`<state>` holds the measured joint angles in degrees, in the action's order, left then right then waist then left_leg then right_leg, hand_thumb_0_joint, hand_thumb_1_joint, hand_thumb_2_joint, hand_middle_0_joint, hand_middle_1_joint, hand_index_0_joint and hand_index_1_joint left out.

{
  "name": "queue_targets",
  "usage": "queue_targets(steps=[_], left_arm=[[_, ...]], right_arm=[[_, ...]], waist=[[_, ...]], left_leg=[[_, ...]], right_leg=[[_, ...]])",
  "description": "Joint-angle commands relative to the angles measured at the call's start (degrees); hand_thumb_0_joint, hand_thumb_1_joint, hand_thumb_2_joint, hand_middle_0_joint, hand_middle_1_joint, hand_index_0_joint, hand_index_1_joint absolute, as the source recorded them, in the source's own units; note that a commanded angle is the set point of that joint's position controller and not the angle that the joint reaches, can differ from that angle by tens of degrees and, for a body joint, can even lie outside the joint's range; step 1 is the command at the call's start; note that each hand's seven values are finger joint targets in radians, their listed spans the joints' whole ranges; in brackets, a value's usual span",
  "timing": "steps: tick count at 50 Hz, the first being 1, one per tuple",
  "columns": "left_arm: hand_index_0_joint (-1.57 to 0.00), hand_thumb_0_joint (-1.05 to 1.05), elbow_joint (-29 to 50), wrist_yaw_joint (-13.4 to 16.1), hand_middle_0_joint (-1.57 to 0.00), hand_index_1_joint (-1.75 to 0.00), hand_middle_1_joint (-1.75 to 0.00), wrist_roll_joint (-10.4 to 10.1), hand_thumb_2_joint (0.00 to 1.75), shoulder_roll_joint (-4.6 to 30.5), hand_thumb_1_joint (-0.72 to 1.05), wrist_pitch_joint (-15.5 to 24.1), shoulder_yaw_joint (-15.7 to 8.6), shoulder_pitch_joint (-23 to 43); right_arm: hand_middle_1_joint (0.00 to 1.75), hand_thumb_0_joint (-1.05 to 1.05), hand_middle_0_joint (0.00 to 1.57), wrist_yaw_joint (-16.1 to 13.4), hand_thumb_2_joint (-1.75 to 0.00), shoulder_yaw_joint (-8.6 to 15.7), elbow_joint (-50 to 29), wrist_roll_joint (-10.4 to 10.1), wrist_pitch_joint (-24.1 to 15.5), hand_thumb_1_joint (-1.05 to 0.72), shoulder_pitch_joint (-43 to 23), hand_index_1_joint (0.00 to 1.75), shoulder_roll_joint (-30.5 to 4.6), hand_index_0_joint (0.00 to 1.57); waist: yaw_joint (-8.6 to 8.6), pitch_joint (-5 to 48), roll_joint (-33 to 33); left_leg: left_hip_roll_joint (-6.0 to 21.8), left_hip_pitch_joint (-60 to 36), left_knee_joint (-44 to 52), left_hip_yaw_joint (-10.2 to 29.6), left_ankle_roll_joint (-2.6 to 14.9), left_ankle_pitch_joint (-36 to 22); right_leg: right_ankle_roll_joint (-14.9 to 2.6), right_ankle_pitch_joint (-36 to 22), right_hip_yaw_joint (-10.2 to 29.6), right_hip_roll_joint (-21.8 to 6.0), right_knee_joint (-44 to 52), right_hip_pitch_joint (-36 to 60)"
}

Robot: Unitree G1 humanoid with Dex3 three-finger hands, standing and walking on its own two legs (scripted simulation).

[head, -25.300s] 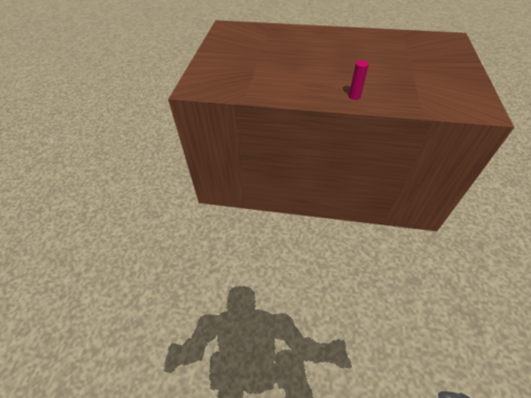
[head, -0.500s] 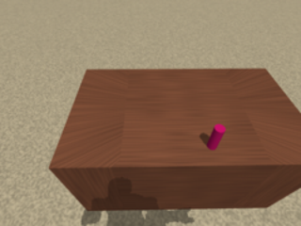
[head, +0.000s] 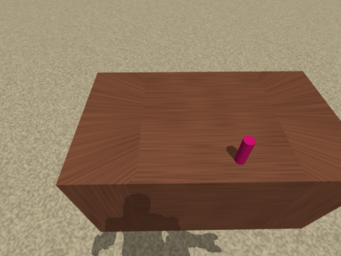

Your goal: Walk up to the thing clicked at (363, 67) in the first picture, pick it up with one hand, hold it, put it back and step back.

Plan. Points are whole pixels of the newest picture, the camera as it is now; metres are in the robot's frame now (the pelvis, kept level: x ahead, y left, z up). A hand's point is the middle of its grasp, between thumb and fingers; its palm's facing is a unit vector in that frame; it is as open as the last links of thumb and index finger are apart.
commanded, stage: home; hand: right
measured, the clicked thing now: (244, 150) +0.45 -0.24 -0.12
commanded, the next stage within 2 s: stand in 0.86 s
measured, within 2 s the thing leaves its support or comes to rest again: neither
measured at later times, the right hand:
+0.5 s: hand out of the picture +0.08 -0.25 -0.15, palm faces -0.03 +0.93 -0.35, open 17.6 cm
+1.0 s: hand out of the picture +0.08 -0.25 -0.16, palm faces -0.03 +0.94 -0.35, open 17.7 cm
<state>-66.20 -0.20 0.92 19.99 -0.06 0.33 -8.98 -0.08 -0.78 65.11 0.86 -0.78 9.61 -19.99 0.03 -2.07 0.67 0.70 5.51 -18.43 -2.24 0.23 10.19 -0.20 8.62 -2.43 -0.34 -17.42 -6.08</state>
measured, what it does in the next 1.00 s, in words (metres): stands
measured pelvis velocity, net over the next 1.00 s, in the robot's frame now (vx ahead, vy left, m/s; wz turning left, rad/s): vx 0.02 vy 0.00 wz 0.01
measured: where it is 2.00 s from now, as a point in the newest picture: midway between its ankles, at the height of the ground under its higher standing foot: outside the picture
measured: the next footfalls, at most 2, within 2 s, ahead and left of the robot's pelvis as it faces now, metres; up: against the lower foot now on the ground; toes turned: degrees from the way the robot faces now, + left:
none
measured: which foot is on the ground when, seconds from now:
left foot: down 0.00-1.00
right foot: down 0.00-1.00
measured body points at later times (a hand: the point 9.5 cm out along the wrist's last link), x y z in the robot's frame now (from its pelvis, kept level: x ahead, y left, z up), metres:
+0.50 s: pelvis +0.01 +0.00 +0.00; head +0.01 +0.01 +0.45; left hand +0.08 +0.30 -0.14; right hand +0.08 -0.30 -0.13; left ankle +0.00 +0.11 -0.75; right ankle +0.01 -0.12 -0.75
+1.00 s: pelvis +0.02 +0.00 +0.00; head +0.02 +0.00 +0.45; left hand +0.08 +0.30 -0.13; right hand +0.09 -0.30 -0.13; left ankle +0.00 +0.11 -0.75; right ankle +0.01 -0.12 -0.75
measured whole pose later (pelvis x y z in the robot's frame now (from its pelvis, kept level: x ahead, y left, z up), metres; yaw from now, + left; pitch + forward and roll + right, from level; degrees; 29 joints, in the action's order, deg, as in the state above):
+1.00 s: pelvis +0.02 +0.00 +0.00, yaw +0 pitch -2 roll +0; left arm -65.7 0.0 0.5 19.9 0.1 0.5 -6.7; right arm -0.1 -0.5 65.3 0.6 -1.0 7.2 -20.0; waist 0.0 -2.1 0.2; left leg 0.4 3.9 -16.9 -1.9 0.2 10.7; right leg -0.1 9.6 -2.7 -0.6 -16.7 -4.7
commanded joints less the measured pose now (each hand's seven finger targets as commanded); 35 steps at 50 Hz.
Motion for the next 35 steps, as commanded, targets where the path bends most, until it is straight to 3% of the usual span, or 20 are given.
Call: queue_targets(steps=[1, 2, 22, 30, 35], left_arm=[[-0.2, 0.0, 3.4, 0.7, -0.2, -0.3, -0.3, -0.1, 0.9, 11.4, 0.9, 1.5, -2.0, 3.3], [-0.2, 0.0, 3.3, 0.6, -0.2, -0.3, -0.3, -0.1, 0.9, 11.3, 0.9, 1.4, -2.0, 3.4], [-0.2, 0.0, 3.5, 0.9, -0.2, -0.3, -0.3, -0.4, 0.9, 11.5, 0.9, 1.7, -2.1, 4.9], [-0.2, 0.0, 3.5, 0.8, -0.2, -0.3, -0.3, -0.4, 0.9, 11.6, 0.9, 1.5, -2.3, 5.4], [-0.2, 0.0, 3.5, 0.8, -0.2, -0.3, -0.3, -0.3, 0.9, 11.7, 0.89, 1.5, -2.3, 5.1]], right_arm=[[0.05, 0.0, 0.05, -1.0, -0.03, 2.0, -3.3, 0.0, -1.2, 0.58, -2.8, 0.05, -12.4, 0.05], [0.05, 0.0, 0.05, -1.0, -0.04, 1.9, -3.1, 0.0, -1.2, 0.58, -2.7, 0.05, -12.3, 0.05], [0.04, 0.0, 0.05, -1.0, -0.03, 2.3, -3.1, -0.2, -1.3, 0.6, -4.1, 0.04, -12.3, 0.05], [0.04, 0.0, 0.05, -1.1, -0.02, 2.1, -2.9, -0.1, -1.3, 0.6, -4.1, 0.04, -12.2, 0.05], [0.04, 0.0, 0.05, -1.0, -0.02, 2.3, -3.0, -0.1, -1.3, 0.6, -4.4, 0.04, -12.4, 0.05]], waist=[[0.12, 1.8, -1.0], [0.07, 1.1, -1.1], [-0.04, 3.3, -0.2], [0.01, 2.2, -1.2], [0.15, 2.9, -0.9]], left_leg=[[7.3, 1.2, 4.0, 7.3, 1.17, -4.8], [7.0, 2.1, 4.3, 7.1, 1.16, -3.4], [7.6, -0.6, 3.7, 6.8, 0.77, -11.1], [7.3, 0.7, 4.7, 6.7, 0.48, -7.7], [7.6, -0.2, 4.2, 6.8, 0.77, -9.8]], right_leg=[[-0.98, -2.1, 7.1, -7.0, 2.8, 0.4], [-0.9, -1.9, 7.4, -6.9, 3.2, 0.2], [-0.69, -8.9, 6.4, -7.5, 2.2, 2.9], [-0.78, -6.1, 6.8, -7.5, 2.9, 2.2], [-1.01, -7.4, 6.4, -7.6, 2.6, 2.7]])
